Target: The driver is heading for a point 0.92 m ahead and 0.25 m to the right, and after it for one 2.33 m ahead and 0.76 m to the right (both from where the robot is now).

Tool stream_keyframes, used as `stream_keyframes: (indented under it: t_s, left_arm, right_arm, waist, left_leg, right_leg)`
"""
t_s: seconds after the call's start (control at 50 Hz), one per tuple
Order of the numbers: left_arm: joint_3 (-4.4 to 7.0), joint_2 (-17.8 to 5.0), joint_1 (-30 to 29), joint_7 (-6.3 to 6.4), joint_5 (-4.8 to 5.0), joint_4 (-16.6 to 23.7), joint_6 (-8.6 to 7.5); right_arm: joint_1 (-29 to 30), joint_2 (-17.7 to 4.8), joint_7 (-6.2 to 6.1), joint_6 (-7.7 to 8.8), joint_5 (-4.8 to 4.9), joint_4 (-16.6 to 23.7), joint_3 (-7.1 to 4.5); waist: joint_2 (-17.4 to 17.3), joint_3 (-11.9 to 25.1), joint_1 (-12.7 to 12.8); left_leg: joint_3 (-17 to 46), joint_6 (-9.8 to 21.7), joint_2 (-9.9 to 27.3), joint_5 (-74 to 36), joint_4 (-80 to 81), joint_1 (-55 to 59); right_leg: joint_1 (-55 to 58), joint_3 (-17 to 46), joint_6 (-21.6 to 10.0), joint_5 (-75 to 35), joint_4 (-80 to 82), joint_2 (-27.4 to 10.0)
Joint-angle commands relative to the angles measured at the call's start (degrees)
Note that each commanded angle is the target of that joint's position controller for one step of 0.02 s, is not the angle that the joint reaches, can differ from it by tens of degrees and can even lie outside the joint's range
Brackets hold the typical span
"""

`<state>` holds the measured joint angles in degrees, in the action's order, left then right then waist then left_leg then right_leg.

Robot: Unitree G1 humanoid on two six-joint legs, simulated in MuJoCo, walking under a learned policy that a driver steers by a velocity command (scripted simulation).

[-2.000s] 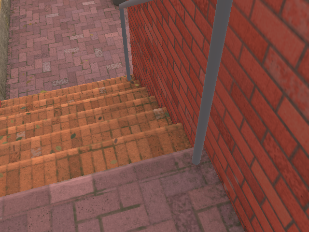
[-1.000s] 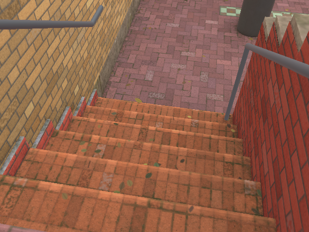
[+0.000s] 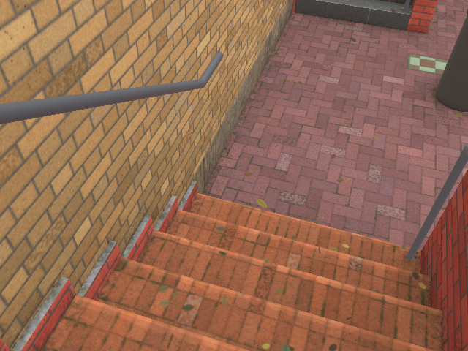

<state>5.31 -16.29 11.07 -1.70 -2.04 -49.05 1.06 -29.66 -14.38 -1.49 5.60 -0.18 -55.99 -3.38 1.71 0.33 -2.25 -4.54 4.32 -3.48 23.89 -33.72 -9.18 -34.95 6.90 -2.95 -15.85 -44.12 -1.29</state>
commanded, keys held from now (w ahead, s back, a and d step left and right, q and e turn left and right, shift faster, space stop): w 0.76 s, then w+e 0.24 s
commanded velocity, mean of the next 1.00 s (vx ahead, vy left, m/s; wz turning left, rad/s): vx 0.50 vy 0.00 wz -0.05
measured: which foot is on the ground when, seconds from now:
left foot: down 0.00-0.24, up 0.26-0.86, down 0.88-1.00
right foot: up 0.00-0.22, down 0.24-0.88, up 0.90-1.00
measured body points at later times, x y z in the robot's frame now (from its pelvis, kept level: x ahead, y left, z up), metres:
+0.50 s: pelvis +0.21 -0.05 -0.18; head +0.20 -0.06 +0.27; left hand +0.14 +0.19 -0.33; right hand +0.28 -0.30 -0.33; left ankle +0.34 +0.09 -0.81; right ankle +0.18 -0.12 -0.90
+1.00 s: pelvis +0.50 +0.06 -0.36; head +0.51 +0.07 +0.09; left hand +0.46 +0.30 -0.51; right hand +0.53 -0.19 -0.50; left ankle +0.55 +0.15 -1.08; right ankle +0.38 -0.09 -0.85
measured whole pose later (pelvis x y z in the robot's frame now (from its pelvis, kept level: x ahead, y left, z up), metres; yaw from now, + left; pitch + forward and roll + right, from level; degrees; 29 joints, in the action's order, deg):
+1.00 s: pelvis +0.50 +0.06 -0.36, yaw -5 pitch -1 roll +0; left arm -0.2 -13.7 27.6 -5.5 -3.2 -57.9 -4.5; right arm -16.0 -12.8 4.7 3.8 -8.0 -57.8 -0.6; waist 1.5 -1.6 3.3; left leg -6.5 3.0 1.3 16.9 -37.4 -19.4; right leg -31.8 6.4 -3.2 28.7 -106.0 -0.9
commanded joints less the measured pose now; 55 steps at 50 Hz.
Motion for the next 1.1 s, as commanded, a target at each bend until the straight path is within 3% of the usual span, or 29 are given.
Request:
stream_keyframes:
  t_s: [0.02,0.12,0.18,0.22,0.24,0.26,0.28,0.3,0.32,0.34,0.38,0.44,0.5,0.66,0.72,0.78,0.8,0.84,0.86,0.88,0.9,0.92,0.94,0.96,0.98,1.0,1.02,1.06,1.1]
  left_arm:
    - [-0.62,0.3,1.1,-1.21,-0.51,1.3,0.13]
    - [-1.47,-1.1,-10.0,0.03,0.84,5.1,-0.98]
    - [-1.65,-0.7,-4.8,0.36,2.24,2.5,-1.72]
    - [-0.83,-1.7,8.1,1.11,1.48,-2.8,-1.61]
    - [0.08,-3.2,19.4,1.08,1.45,-7.3,-1.36]
    - [0.88,-6.4,25.8,0.72,1.41,-10.2,-1.92]
    - [-0.22,-6.5,25.6,-0.11,1.58,-8.2,-2.79]
    - [0.27,-6.9,25.0,-0.45,3.46,-7.4,-2.43]
    - [0.95,-8.5,21.2,0.77,4.30,-6.7,-2.07]
    - [-1.30,-2.1,14.7,1.56,3.51,-4.6,-1.98]
    - [-2.64,-0.1,15.0,2.29,1.29,-5.9,-3.90]
    - [-3.54,-1.5,11.0,2.58,1.84,-4.6,-6.27]
    - [-2.52,-4.8,15.4,2.18,1.65,-6.0,-6.14]
    - [-2.06,-3.0,30.9,4.05,-0.94,-9.8,-6.45]
    - [-2.85,-0.6,21.2,3.20,0.06,-7.2,-7.73]
    - [-2.30,-1.5,21.0,1.67,0.32,-6.8,-7.18]
    - [-5.84,2.9,29.0,0.18,-4.38,-11.6,-7.51]
    - [-3.72,-5.2,22.2,-1.59,-3.87,-8.9,-7.48]
    - [-3.69,-6.9,20.5,-3.17,-4.28,-10.2,-6.35]
    - [-3.07,-8.5,25.1,-5.30,-4.48,-13.1,-5.86]
    - [-4.37,1.6,39.8,-7.20,-3.47,-15.9,-5.51]
    - [-4.47,0.7,33.1,-7.59,-2.24,-12.1,-6.05]
    - [-4.65,-1.7,20.4,-7.02,-0.75,-5.9,-6.54]
    - [-5.46,1.3,12.9,-4.89,0.77,0.0,-7.26]
    - [-5.19,-0.7,11.9,-2.82,0.94,-0.9,-7.60]
    - [-6.81,2.7,11.4,-1.31,-1.83,-1.4,-7.29]
    - [-6.40,2.3,11.6,-0.94,-3.52,-3.2,-6.56]
    - [-5.80,0.7,14.2,-1.15,-4.04,-3.9,-5.08]
    - [-6.69,3.1,16.8,-3.17,-4.37,-4.6,-5.09]
  right_arm:
    - [3.9,-5.0,-1.03,0.74,-0.38,3.7,0.05]
    - [-0.9,-6.5,-2.06,-1.38,-2.85,2.6,-0.16]
    - [-1.7,-5.3,-3.42,-3.33,-2.67,0.8,0.21]
    - [-1.7,-5.2,-3.71,-3.96,-2.09,-0.8,0.42]
    - [-0.9,-5.1,-3.51,-3.99,-1.33,-1.5,0.14]
    - [-2.3,-1.1,-2.52,-3.56,-0.89,-2.1,0.10]
    - [-6.2,-1.7,-2.94,-3.13,1.66,0.1,0.29]
    - [-2.7,-4.8,-3.03,-2.84,0.64,1.0,-0.16]
    - [4.3,-6.0,-3.02,-2.99,-0.30,3.5,-0.33]
    - [10.1,-7.7,-1.97,-4.19,-1.98,3.4,-0.90]
    - [13.5,-3.4,-1.14,-5.70,-2.72,3.5,-0.11]
    - [14.8,-1.9,0.76,-6.27,-2.95,2.8,-0.43]
    - [10.2,0.8,2.00,-7.60,-3.06,-1.0,-0.20]
    - [35.6,-3.0,1.63,-3.43,-2.22,5.9,-1.99]
    - [34.3,-0.8,3.47,-2.91,-1.78,6.5,-0.68]
    - [34.8,-0.4,4.90,-4.23,-0.37,7.1,0.17]
    - [30.6,3.6,6.68,-3.73,-11.22,7.0,4.19]
    - [19.7,-3.7,6.52,-3.43,-9.24,3.7,1.98]
    - [5.2,-7.7,6.58,-2.88,-6.09,-1.3,0.28]
    - [-8.9,-12.6,5.49,-2.77,-6.19,-5.2,-1.96]
    - [-11.5,-14.9,6.74,-2.86,-6.16,-4.3,-1.74]
    - [-13.9,-14.8,7.39,-3.01,-7.94,-4.4,-1.17]
    - [-10.8,-14.0,6.70,-2.77,-8.74,-4.1,-0.91]
    - [-3.1,-12.3,6.20,-1.98,-6.80,-3.5,-0.53]
    - [0.8,-6.8,6.28,-1.72,-8.38,-2.8,1.51]
    - [6.9,2.2,5.25,-0.04,-8.49,-0.8,4.78]
    - [8.9,3.5,4.09,0.91,-8.27,-0.8,5.28]
    - [5.5,2.1,2.01,3.15,-4.10,-1.9,5.12]
    - [4.0,-0.3,2.17,3.70,-7.35,-2.7,4.28]
  waist:
    - [-4.0,-3.7,3.3]
    - [-4.4,-8.9,-3.7]
    - [-5.5,-8.8,-4.6]
    - [-1.1,-5.4,-0.1]
    - [1.2,-1.1,5.2]
    - [15.3,2.3,6.4]
    - [13.5,8.8,3.7]
    - [8.7,10.6,5.3]
    - [11.9,7.4,6.3]
    - [-0.2,-0.5,4.0]
    - [-0.3,-9.2,2.3]
    - [1.1,-10.6,-2.3]
    - [6.9,-2.9,-2.8]
    - [0.9,-11.4,9.8]
    - [-3.9,-10.3,6.9]
    - [0.5,-9.0,11.1]
    - [-0.6,-12.0,8.3]
    - [-3.5,-7.9,4.0]
    - [-5.7,-4.9,-1.9]
    - [-14.7,-0.4,-7.5]
    - [-18.7,20.8,-0.4]
    - [-13.3,22.0,-4.0]
    - [-9.3,12.7,-6.2]
    - [-8.4,4.2,-4.4]
    - [-1.9,-3.7,-1.7]
    - [0.9,-6.2,4.0]
    - [-2.7,-9.9,6.2]
    - [-5.8,-6.5,5.1]
    - [-5.8,-1.6,6.9]
  left_leg:
    - [12.0,7.0,10.9,-4.6,2.8,-16.3]
    - [16.2,8.2,12.9,-6.8,-11.0,-6.0]
    - [16.0,8.1,12.5,-15.5,-20.5,-5.6]
    - [11.4,8.0,9.5,-26.5,-36.6,-7.2]
    - [9.0,7.5,6.0,-23.6,-51.1,-14.5]
    - [3.6,4.4,-3.9,20.3,-79.4,-30.8]
    - [7.1,3.9,-2.8,30.2,-92.9,-45.3]
    - [8.1,4.6,-1.1,21.6,-95.4,-52.0]
    - [5.9,2.8,0.3,12.6,-93.5,-57.4]
    - [7.5,1.6,3.9,4.3,-81.8,-55.8]
    - [12.4,-0.4,4.8,-2.6,-71.8,-51.6]
    - [7.3,-3.4,6.0,-23.5,-31.8,-33.1]
    - [4.9,-2.6,6.1,-32.6,-33.6,-24.0]
    - [14.5,-2.9,7.0,-32.3,-16.9,-59.9]
    - [7.0,-2.5,8.5,-55.2,-1.3,-28.6]
    - [3.6,-2.2,7.4,-54.3,5.5,-16.4]
    - [9.6,-1.5,14.2,-57.2,11.4,-12.5]
    - [2.0,-3.6,9.3,-51.2,9.5,0.6]
    - [4.9,-2.4,10.9,-52.7,15.3,13.3]
    - [3.9,1.1,12.3,-54.4,18.7,28.4]
    - [8.2,11.3,19.5,-74.8,-12.3,52.4]
    - [16.3,15.8,24.3,-77.0,-12.9,53.5]
    - [16.1,13.7,25.5,-68.9,-6.6,43.5]
    - [25.1,14.8,30.6,-29.6,3.6,28.7]
    - [25.7,13.8,30.3,-24.3,9.4,6.4]
    - [19.7,11.2,28.2,-25.0,13.1,-7.3]
    - [18.9,11.8,26.6,-24.5,16.6,-16.0]
    - [14.6,12.9,24.6,-20.8,20.5,-17.4]
    - [8.4,11.9,21.3,-32.1,12.2,-17.1]
  right_leg:
    - [9.6,-3.2,-0.1,-12.5,0.8,1.8]
    - [-0.1,-2.4,1.1,-3.2,11.5,-0.4]
    - [10.6,-3.3,0.3,0.0,21.4,-3.1]
    - [25.2,-9.4,-0.9,1.5,27.9,-0.4]
    - [39.4,-9.9,-1.2,-3.7,31.2,-1.2]
    - [52.4,-2.7,-4.8,-27.9,17.9,-8.2]
    - [62.9,5.5,-7.8,-39.4,2.0,-17.0]
    - [60.3,9.9,-12.2,-17.6,8.1,-20.0]
    - [51.7,18.8,-17.8,19.0,20.1,-24.3]
    - [39.0,16.7,-15.7,41.8,26.5,-20.0]
    - [21.5,17.6,-14.4,36.1,23.7,-18.4]
    - [4.0,5.0,-9.8,28.5,26.7,-8.2]
    - [9.9,6.8,-11.8,13.1,22.3,-10.6]
    - [40.3,17.2,-14.0,35.8,12.9,-12.0]
    - [15.4,6.4,-9.5,43.1,10.5,-6.8]
    - [16.5,1.6,-6.5,36.5,4.6,-4.5]
    - [12.6,1.3,-4.8,45.1,-2.7,-4.5]
    - [12.7,1.8,-5.2,41.4,-12.7,-2.3]
    - [10.8,2.9,-2.7,36.3,-24.3,-2.4]
    - [6.1,-0.1,1.4,38.4,-44.0,4.2]
    - [-5.4,0.5,1.5,59.5,-67.5,6.9]
    - [-17.0,-0.8,2.4,62.4,-77.8,6.1]
    - [-27.3,-3.6,1.8,59.7,-77.7,4.0]
    - [-35.7,-1.8,-0.5,50.8,-72.2,0.4]
    - [-27.8,1.2,-1.2,37.9,-64.2,-4.1]
    - [-19.1,6.3,-2.7,22.6,-40.1,-10.2]
    - [-14.5,3.7,-2.5,21.6,-33.9,-11.1]
    - [-8.2,0.9,-0.6,15.1,-20.0,-8.9]
    - [-4.1,0.2,-1.5,10.9,-24.7,-7.1]
Velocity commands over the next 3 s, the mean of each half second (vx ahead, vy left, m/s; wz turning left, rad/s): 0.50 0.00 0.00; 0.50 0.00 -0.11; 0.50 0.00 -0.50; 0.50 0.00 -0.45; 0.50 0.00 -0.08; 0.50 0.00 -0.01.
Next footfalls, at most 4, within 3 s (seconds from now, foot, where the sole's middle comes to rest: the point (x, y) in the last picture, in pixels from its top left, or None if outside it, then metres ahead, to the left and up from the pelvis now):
0.24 right None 0.22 -0.12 -0.94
0.88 left None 0.59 0.15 -1.12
1.48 right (269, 331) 0.84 -0.17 -1.30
1.88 left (238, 280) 1.18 -0.06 -1.48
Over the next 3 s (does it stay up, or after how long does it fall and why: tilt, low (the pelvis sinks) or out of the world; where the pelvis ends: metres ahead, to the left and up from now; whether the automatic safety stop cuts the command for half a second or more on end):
stays up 1.55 -0.40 -1.00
